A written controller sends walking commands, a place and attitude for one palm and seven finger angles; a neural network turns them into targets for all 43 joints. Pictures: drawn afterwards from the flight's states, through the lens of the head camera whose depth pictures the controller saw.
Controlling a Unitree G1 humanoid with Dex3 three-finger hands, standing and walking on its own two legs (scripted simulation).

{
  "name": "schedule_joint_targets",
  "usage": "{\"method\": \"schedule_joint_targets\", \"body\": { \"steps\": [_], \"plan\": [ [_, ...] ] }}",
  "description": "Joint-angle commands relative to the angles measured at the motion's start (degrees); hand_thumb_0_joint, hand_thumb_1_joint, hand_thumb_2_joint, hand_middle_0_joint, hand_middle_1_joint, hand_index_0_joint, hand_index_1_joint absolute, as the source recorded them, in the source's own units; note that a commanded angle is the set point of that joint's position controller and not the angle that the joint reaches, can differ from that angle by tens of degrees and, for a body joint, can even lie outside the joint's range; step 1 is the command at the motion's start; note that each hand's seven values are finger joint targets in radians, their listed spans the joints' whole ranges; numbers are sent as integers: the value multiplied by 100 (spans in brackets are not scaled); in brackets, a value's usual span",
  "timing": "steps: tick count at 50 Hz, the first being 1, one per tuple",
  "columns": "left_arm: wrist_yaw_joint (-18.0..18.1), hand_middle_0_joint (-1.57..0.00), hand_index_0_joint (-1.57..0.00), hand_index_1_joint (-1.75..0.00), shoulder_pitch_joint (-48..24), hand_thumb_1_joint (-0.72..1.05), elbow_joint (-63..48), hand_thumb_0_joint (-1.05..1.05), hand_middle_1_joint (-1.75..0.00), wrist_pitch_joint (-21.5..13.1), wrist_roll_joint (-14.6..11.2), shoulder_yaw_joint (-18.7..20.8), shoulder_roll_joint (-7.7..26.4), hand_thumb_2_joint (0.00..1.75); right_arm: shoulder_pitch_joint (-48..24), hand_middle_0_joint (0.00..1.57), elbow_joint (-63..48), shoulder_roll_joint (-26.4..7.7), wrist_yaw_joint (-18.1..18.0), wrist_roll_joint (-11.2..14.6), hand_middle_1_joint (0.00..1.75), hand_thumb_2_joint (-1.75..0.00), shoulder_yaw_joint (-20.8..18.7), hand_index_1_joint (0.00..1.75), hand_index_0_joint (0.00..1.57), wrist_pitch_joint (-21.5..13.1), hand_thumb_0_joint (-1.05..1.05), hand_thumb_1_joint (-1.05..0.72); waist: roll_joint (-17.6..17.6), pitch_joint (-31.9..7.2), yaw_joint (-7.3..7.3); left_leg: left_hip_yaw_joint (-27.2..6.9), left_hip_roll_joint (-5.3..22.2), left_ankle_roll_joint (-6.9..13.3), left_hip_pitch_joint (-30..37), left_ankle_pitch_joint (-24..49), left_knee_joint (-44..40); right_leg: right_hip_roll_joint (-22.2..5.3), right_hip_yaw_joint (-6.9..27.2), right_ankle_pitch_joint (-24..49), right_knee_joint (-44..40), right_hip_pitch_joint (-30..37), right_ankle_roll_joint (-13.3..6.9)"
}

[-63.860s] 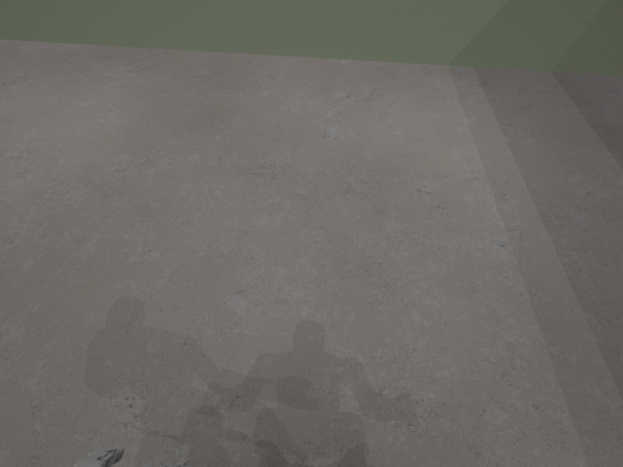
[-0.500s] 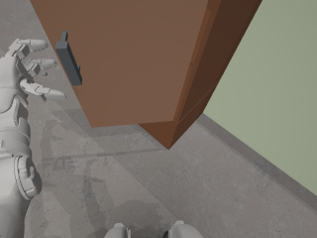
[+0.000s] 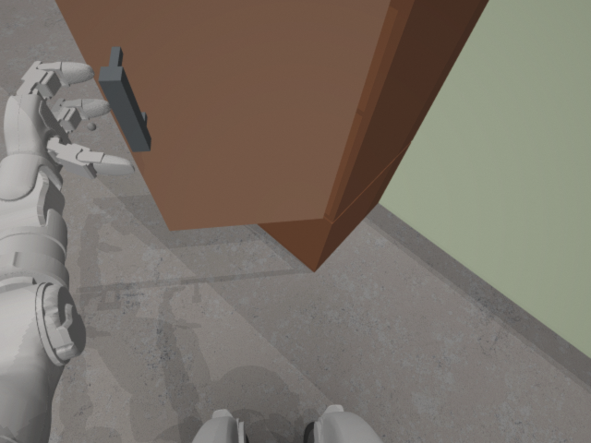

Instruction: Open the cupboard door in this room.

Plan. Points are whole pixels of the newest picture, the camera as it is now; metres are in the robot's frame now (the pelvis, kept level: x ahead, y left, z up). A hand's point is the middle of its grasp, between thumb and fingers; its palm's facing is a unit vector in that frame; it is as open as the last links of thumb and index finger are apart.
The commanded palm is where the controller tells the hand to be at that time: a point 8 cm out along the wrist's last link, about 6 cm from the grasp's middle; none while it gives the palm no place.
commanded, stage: slide the fingers in behind the handle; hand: left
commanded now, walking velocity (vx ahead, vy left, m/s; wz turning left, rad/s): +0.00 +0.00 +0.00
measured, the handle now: (129, 101) +0.55 +0.20 +0.09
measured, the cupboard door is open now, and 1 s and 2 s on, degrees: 49 48 49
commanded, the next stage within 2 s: close the thumb around the handle in 1.28 s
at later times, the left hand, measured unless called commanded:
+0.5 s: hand (102, 130) +0.49 +0.22 +0.10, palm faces +0.13 -0.99 +0.01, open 14.7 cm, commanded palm +0.47 +0.22 +0.10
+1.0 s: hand (147, 124) +0.51 +0.17 +0.09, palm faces +0.08 -1.00 +0.00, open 13.9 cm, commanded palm +0.48 +0.21 +0.10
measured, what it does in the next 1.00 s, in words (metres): stands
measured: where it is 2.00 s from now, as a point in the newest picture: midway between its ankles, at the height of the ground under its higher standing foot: outside the picture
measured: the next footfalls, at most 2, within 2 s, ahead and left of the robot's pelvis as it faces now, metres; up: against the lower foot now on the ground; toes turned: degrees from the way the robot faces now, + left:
none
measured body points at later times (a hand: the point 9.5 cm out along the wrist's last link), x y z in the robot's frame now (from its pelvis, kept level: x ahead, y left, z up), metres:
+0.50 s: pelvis +0.00 +0.00 +0.00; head +0.11 +0.02 +0.44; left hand +0.48 +0.27 +0.10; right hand +0.03 -0.26 -0.12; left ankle +0.00 +0.10 -0.69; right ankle +0.00 -0.12 -0.69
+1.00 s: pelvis +0.00 -0.01 +0.00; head +0.11 +0.00 +0.43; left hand +0.50 +0.22 +0.10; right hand +0.00 -0.27 -0.12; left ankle +0.00 +0.10 -0.69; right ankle +0.00 -0.12 -0.69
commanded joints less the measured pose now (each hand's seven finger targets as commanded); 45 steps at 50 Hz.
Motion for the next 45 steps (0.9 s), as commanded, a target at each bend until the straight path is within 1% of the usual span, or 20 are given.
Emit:
{"method": "schedule_joint_targets", "body": {
  "steps": [1, 3, 6, 9, 12, 14, 16, 18, 20, 23, 26, 28, 30, 32, 34, 35, 37, 40, 42, 45],
  "plan": [
    [-61, -30, -30, -120, -2820, -50, -1339, 0, -120, -375, 25, -407, 662, 30, 801, 20, -247, -1048, -69, -27, 30, -90, -399, 30, 20, -142, 0, -90, 907, -2424, -276, -504, -61, -21, 2511, 2261, -520, 225, 165, 1497, -463, 228, -43],
    [-4, -30, -30, -120, -2925, -50, -1426, 0, -120, -433, 46, -334, 777, 30, 813, 20, -208, -1060, -65, -36, 30, -90, -408, 30, 20, -150, 0, -90, 1006, -2522, -250, -552, -53, -44, 2639, 2397, -503, 223, 156, 1528, -428, 194, -59],
    [37, -30, -30, -120, -2980, -50, -1275, 0, -120, -398, 60, -550, 486, 30, 777, 20, -177, -1037, -43, -42, 30, -90, -397, 30, 20, -176, 0, -90, 790, -2322, -348, -547, -62, -22, 2494, 2194, -507, 220, 152, 1455, -462, 151, -44],
    [59, -30, -30, -120, -2927, -50, -1190, 0, -120, -409, 66, -464, 568, 30, 768, 20, -172, -1043, -47, -38, 30, -90, -392, 30, 20, -196, 0, -90, 746, -2380, -313, -540, -82, -19, 2448, 2231, -482, 212, 162, 1534, -424, 218, -55],
    [67, -30, -30, -120, -3112, -50, -1373, 0, -120, -444, 46, -774, 200, 30, 735, 20, -187, -1001, -21, -48, 30, -90, -381, 30, 20, -227, 0, -90, 951, -2422, -367, -578, -87, -35, 2617, 2325, -461, 211, 136, 1518, -392, 105, -76],
    [111, -30, -30, -120, -3143, -50, -1465, 0, -120, -470, 50, -701, 259, 30, 739, 20, -140, -1011, -2, -63, 30, -90, -411, 30, 20, -242, 0, -90, 1034, -2604, -315, -602, -72, -65, 2775, 2486, -428, 208, 139, 1584, -379, 88, -70],
    [125, -30, -30, -120, -3132, -50, -1455, 0, -120, -465, 45, -926, -51, 30, 705, 20, -144, -981, 25, -64, 30, -90, -408, 30, 20, -258, 0, -90, 939, -2540, -353, -612, -77, -69, 2741, 2475, -428, 212, 115, 1580, -369, 76, -68],
    [173, -30, -30, -120, -3235, -50, -1479, 0, -120, -477, 24, -908, -30, 30, 723, 20, -103, -994, 28, -63, 30, -90, -411, 30, 20, -258, 0, -90, 799, -2555, -400, -617, -81, -45, 2730, 2535, -402, 212, 124, 1682, -375, 106, -52],
    [189, -30, -30, -120, -3122, -50, -1474, 0, -120, -476, 43, -948, -106, 30, 685, 20, -114, -976, 50, -59, 30, -90, -417, 30, 20, -262, 0, -90, 962, -2574, -353, -595, -96, -58, 2770, 2537, -398, 211, 125, 1681, -370, 102, -71],
    [222, -30, -30, -120, -3165, -50, -1564, 0, -120, -519, 46, -968, -118, 30, 666, 20, -107, -967, 53, -55, 30, -90, -420, 30, 20, -261, 0, -90, 866, -2639, -349, -596, -103, -52, 2742, 2578, -389, 203, 127, 1752, -353, 186, -63],
    [252, -30, -30, -120, -3163, -50, -1688, 0, -120, -545, 31, -1284, -539, 30, 597, 20, -111, -935, 87, -59, 30, -90, -434, 30, 20, -288, 0, -90, 1009, -2563, -348, -655, -92, -92, 2910, 2555, -428, 207, 88, 1603, -366, 38, -82],
    [330, -30, -30, -120, -3345, -50, -1657, 0, -120, -554, 40, -1215, -445, 30, 624, 20, -41, -952, 83, -67, 30, -90, -438, 30, 20, -294, 0, -90, 979, -2511, -391, -686, -87, -95, 2899, 2565, -417, 206, 81, 1597, -362, -20, -81],
    [364, -30, -30, -120, -3265, -50, -1647, 0, -120, -565, 39, -1344, -667, 30, 618, 20, -33, -924, 99, -71, 30, -90, -448, 30, 20, -318, 0, -90, 920, -2580, -403, -665, -99, -86, 2935, 2550, -428, 206, 82, 1623, -384, 30, -79],
    [404, -30, -30, -120, -3229, -50, -1650, 0, -120, -576, -16, -1244, -608, 30, 618, 20, -33, -935, 92, -67, 30, -90, -440, 30, 20, -333, 0, -90, 730, -2574, -370, -649, -128, -58, 2800, 2533, -426, 209, 82, 1709, -358, 188, -86],
    [514, -30, -30, -120, -3195, -50, -1526, 0, -120, -536, -98, -885, -362, 30, 585, 20, -30, -931, 83, -58, 30, -90, -433, 30, 20, -324, 0, -90, 691, -2649, -257, -610, -144, -80, 2676, 2492, -451, 196, 95, 1750, -350, 352, -74],
    [601, -30, -30, -120, -2993, -50, -1264, 0, -120, -480, -98, -670, -194, 30, 584, 20, -48, -935, 82, -49, 30, -90, -417, 30, 20, -322, 0, -90, 462, -2505, -202, -575, -158, -66, 2448, 2379, -476, 201, 96, 1750, -356, 450, -68],
    [822, -30, -30, -120, -2882, -50, -1112, 0, -120, -463, 33, -104, 516, 30, 594, 20, -125, -971, 69, -77, 30, -90, -369, 30, 20, -312, 0, -90, 337, -2335, -54, -481, -208, -14, 1946, 2121, -506, 168, 165, 1742, -328, 713, -55],
    [931, -30, -30, -120, -2638, -50, -1109, 0, -120, -531, 335, -292, 406, 30, 568, 20, -322, -878, 129, -91, 30, -90, -344, 30, 20, -310, 0, -90, 334, -2364, -39, -315, -251, 27, 1686, 1996, -488, 147, 262, 1910, -310, 956, -20],
    [855, -30, -30, -120, -2675, -50, -1049, 0, -120, -558, 316, -373, 321, 30, 604, 20, -366, -890, 111, -75, 30, -90, -357, 30, 20, -286, 0, -90, 135, -2326, -155, -301, -237, 58, 1631, 1954, -461, 165, 287, 1954, -321, 984, -15],
    [717, -30, -30, -120, -2908, -50, -1192, 0, -120, -551, 194, -426, 262, 30, 617, 20, -357, -913, 80, -41, 30, -90, -388, 30, 20, -277, 0, -90, 383, -2528, -194, -276, -220, 35, 1792, 1875, -466, 160, 324, 1895, -364, 937, -6]
  ]
}}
